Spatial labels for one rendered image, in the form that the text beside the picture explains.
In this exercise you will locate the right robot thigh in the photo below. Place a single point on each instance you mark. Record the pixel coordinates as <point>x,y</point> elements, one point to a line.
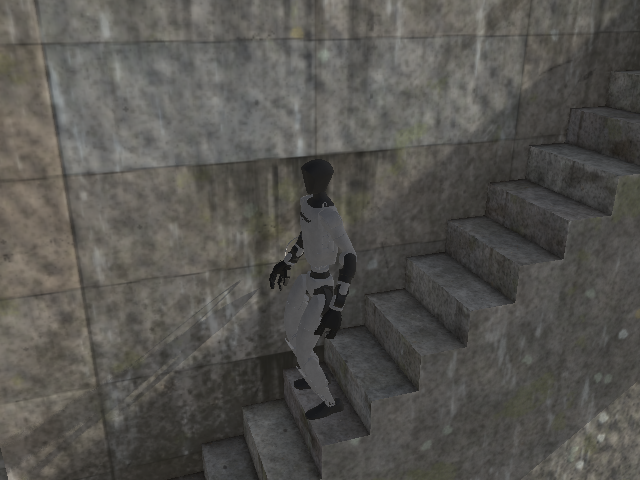
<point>295,306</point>

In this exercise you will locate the left robot hand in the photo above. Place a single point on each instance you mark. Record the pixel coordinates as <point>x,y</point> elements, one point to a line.
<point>332,320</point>

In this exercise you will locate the right robot hand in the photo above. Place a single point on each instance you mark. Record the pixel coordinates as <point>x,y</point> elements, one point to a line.
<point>284,270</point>

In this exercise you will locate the robot right upper arm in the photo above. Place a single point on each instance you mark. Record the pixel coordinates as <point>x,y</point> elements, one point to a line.
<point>304,198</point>

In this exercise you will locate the left robot forearm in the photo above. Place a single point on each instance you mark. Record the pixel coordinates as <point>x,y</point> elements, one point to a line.
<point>344,280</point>

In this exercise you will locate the right robot shin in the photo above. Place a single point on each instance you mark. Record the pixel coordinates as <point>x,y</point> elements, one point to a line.
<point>292,347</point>

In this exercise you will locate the robot left upper arm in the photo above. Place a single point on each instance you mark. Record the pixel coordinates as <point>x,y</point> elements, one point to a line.
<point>332,222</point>

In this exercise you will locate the right robot forearm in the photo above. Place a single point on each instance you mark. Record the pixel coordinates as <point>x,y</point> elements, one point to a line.
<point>296,252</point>

